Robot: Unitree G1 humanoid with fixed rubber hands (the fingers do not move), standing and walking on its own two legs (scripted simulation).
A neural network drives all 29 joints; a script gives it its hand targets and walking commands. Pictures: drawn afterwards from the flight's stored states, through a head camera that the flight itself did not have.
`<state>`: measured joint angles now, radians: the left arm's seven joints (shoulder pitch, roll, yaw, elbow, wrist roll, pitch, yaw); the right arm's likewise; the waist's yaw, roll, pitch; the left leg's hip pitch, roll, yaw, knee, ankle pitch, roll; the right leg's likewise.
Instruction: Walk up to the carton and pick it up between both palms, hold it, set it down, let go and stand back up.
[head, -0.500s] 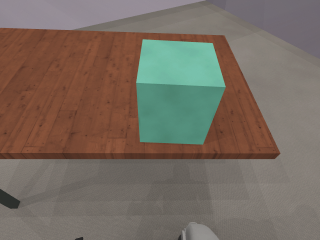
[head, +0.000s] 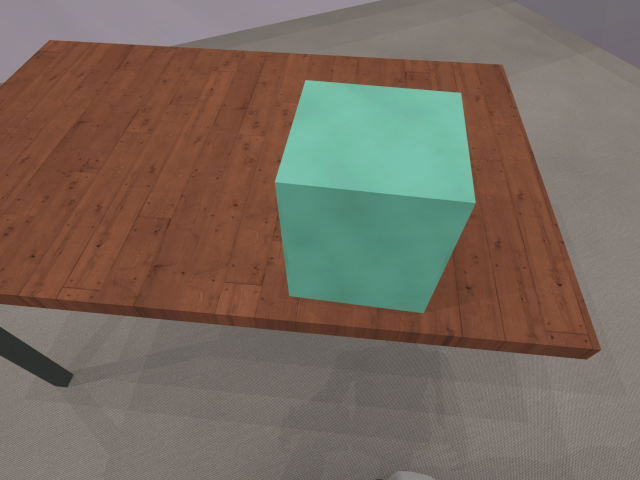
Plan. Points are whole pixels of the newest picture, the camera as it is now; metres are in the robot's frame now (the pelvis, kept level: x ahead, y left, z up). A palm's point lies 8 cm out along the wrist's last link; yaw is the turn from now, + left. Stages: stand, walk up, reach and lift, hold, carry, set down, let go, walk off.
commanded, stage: walk up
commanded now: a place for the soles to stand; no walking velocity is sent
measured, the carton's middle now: (367, 203) +0.46 -0.04 +0.05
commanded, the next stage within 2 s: reach and lift in 1.12 s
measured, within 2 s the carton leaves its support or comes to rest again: neither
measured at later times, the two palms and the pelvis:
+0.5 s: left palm out of the picture +0.04 +0.26 -0.14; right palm out of the picture +0.04 -0.23 -0.13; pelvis +0.01 +0.01 +0.00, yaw +3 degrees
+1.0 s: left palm out of the picture +0.02 +0.27 -0.14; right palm out of the picture +0.05 -0.23 -0.13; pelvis +0.01 +0.02 +0.00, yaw +4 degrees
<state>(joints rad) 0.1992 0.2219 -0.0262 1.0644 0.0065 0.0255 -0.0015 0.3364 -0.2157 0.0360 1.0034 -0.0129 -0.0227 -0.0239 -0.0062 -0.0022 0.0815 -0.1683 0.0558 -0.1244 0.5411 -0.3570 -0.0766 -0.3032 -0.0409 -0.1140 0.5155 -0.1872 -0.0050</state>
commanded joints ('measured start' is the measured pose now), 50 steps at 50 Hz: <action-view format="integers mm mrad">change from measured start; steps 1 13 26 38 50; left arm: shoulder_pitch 18 31 29 34 35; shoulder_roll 159 159 211 194 198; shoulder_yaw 23 23 32 18 15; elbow -36 -21 -42 -58 -56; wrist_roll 6 -3 1 -11 -1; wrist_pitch -24 -2 -2 -7 -14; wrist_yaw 4 19 6 7 10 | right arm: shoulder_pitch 56 15 14 27 -1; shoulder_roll -108 -135 -165 -177 -166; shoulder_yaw -15 -12 -13 -14 -14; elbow -38 -39 -49 -23 -34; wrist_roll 14 12 9 22 14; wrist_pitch -2 -1 -7 7 10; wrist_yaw -7 -20 -8 -11 -9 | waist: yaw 11 3 10 10 19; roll -5 49 61 12 -50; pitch -40 -41 -82 -53 -19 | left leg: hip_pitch -181 -153 -199 -224 -222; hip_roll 30 33 4 -10 -8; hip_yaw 1 -14 -33 -28 -51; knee -97 -110 -102 -78 -95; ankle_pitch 154 164 212 188 185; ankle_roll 79 86 80 88 84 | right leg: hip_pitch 146 127 241 182 169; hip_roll -101 -98 -129 -121 -139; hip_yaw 103 71 54 42 55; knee -87 -75 -44 -93 -75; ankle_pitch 78 -6 -8 -11 20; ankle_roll -47 -27 -45 -34 -33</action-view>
